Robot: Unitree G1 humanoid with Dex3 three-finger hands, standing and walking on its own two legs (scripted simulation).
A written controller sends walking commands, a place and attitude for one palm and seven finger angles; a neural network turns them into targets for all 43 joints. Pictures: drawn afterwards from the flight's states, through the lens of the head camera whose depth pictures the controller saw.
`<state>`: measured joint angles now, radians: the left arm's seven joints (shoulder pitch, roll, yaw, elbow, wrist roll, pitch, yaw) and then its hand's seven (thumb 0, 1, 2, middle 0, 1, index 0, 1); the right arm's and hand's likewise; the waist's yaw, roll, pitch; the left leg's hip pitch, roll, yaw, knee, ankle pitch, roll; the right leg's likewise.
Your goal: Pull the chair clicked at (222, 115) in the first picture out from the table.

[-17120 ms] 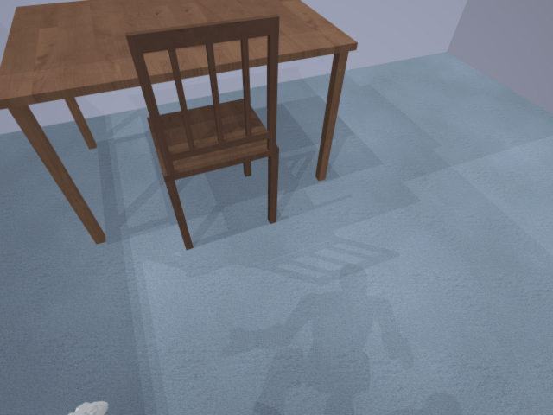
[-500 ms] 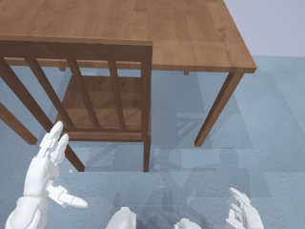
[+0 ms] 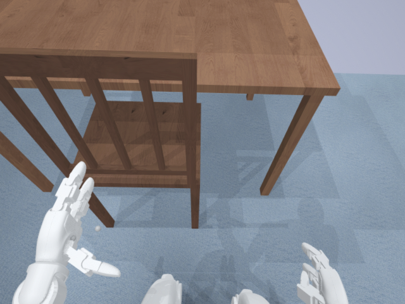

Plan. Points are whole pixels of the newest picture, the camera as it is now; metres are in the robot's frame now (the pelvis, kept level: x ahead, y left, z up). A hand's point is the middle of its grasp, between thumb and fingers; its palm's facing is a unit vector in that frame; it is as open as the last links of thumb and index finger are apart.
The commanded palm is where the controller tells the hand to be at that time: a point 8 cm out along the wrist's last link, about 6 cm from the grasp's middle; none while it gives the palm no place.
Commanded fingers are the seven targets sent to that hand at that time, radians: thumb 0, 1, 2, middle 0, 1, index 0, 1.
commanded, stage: aim the fingers beside a spindle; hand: left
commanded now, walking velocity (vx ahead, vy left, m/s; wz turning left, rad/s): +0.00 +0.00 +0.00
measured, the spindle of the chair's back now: (113, 131) +0.49 +0.25 +0.00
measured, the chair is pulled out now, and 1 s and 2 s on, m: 0.00 0.00 0.00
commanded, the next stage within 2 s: push the fingers through the gap in 1.92 s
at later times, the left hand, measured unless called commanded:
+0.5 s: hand (125, 214) +0.28 +0.16 +0.02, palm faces +0.00 -1.00 -0.04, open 16.9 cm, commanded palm +0.26 +0.22 +0.02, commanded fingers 0.00 -0.50 0.30 -0.06 -0.08 -0.06 -0.08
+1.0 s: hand (147, 201) +0.31 +0.13 +0.00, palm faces -0.02 -1.00 -0.03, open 16.9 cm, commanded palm +0.30 +0.19 +0.00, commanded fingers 0.00 -0.50 0.30 -0.06 -0.08 -0.06 -0.08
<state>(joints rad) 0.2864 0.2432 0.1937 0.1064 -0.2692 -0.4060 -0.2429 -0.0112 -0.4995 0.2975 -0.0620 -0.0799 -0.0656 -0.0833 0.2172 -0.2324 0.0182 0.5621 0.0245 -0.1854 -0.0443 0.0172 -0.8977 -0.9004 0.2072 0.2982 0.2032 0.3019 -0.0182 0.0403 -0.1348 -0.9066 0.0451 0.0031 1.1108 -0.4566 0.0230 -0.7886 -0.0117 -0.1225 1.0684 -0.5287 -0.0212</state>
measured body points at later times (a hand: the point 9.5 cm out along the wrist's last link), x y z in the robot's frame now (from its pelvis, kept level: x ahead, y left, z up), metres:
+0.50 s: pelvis +0.00 +0.00 -0.01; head +0.07 +0.00 +0.43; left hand +0.27 +0.22 +0.03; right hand +0.16 -0.25 -0.11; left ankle +0.05 +0.10 -0.66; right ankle +0.00 -0.11 -0.66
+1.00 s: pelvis -0.01 -0.01 -0.03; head +0.08 +0.00 +0.41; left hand +0.31 +0.19 +0.00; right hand +0.15 -0.25 -0.13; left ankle +0.05 +0.10 -0.66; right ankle +0.00 -0.11 -0.66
